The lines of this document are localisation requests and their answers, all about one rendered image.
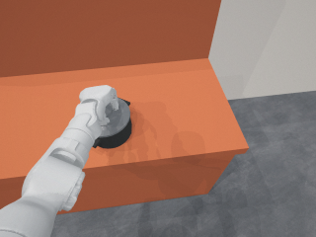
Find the robot left forearm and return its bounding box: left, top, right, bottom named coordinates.
left=21, top=96, right=106, bottom=196

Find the robot left hand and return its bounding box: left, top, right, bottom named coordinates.
left=79, top=85, right=119, bottom=125

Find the knob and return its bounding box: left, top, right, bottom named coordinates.
left=105, top=105, right=113, bottom=118

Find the pot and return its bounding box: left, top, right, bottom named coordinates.
left=92, top=99, right=132, bottom=149

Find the robot left upper arm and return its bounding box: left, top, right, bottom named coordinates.
left=0, top=155, right=86, bottom=237

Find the table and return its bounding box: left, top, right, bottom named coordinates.
left=0, top=0, right=249, bottom=215

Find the lid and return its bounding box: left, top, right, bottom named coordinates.
left=99, top=98, right=130, bottom=138

